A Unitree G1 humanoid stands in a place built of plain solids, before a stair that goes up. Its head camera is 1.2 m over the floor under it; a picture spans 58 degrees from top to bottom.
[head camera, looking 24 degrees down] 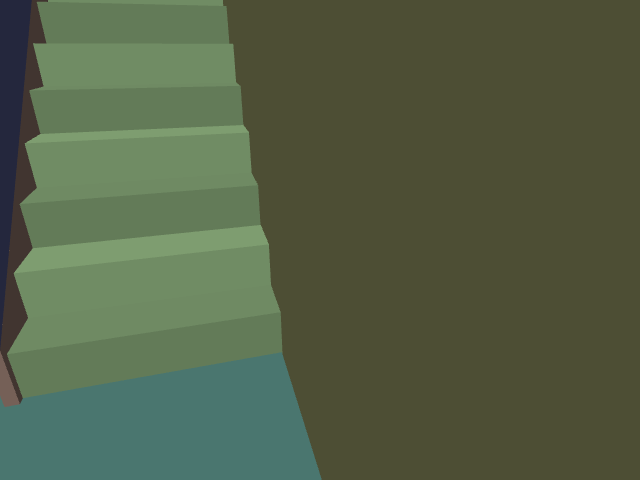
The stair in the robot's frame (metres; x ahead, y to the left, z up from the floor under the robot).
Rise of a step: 0.20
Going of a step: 0.24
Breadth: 0.99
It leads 16 degrees to the left of straight ahead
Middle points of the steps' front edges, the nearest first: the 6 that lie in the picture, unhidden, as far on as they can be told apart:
1.37 0.64 0.21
1.60 0.70 0.41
1.83 0.76 0.61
2.05 0.83 0.81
2.28 0.89 1.02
2.50 0.96 1.22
